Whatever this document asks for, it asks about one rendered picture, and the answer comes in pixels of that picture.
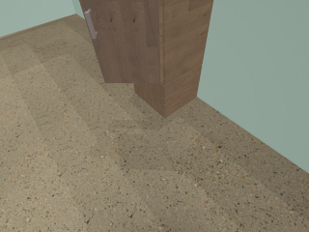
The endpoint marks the handle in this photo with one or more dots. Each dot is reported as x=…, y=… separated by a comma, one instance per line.
x=90, y=24

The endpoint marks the cupboard door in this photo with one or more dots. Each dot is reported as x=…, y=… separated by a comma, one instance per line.
x=127, y=43

